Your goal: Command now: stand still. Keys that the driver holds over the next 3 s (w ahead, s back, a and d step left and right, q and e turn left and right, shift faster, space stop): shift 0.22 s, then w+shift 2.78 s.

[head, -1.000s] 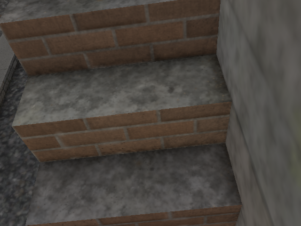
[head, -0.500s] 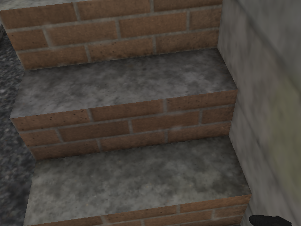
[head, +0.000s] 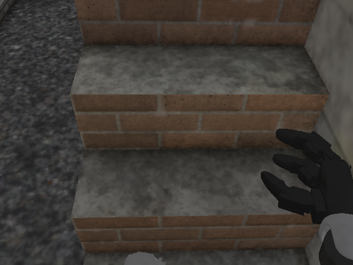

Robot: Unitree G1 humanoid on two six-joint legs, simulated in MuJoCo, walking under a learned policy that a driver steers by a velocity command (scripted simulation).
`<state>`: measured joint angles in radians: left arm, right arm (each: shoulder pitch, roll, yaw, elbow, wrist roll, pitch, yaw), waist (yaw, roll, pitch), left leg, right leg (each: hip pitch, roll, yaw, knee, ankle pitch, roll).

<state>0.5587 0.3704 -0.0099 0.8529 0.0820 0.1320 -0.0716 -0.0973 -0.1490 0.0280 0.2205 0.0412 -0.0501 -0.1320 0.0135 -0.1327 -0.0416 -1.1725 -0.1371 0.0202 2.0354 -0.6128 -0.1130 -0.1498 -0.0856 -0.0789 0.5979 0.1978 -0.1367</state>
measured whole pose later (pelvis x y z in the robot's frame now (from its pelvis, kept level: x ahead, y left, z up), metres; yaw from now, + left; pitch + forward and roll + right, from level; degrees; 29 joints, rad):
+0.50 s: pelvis -0.35 +0.01 -0.20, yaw +4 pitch +0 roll +1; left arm 0.13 0.30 0.02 0.55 -0.02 -0.02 0.04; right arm 0.38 -0.29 -0.03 0.66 -0.03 -0.03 -0.04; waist -0.08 -0.01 -0.12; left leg -0.23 0.00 0.16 0.75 0.12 0.05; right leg -0.61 -0.06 -0.12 0.83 -0.59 0.02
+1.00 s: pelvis -0.75 -0.06 -0.78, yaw +4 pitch +2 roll +6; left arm 0.53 0.15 -0.03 0.97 0.03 -0.01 -0.02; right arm -0.13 -0.08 0.08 0.31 0.00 -0.08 0.03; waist 0.02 -0.06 -0.02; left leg -0.86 -0.18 0.02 1.49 -0.68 0.00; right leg 0.22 -0.16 -0.17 0.11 -0.07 -0.05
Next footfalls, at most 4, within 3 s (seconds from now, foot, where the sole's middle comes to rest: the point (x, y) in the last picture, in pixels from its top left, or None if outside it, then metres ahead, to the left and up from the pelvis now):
0.06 right None -0.13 -0.08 -0.92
0.10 left None -0.02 0.17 -0.75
0.58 left None -0.47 0.09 -1.20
0.96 right None -0.93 -0.20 -1.59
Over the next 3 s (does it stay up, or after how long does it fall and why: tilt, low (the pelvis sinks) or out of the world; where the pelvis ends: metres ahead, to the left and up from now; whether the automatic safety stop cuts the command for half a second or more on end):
stays up -0.66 -0.01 -0.73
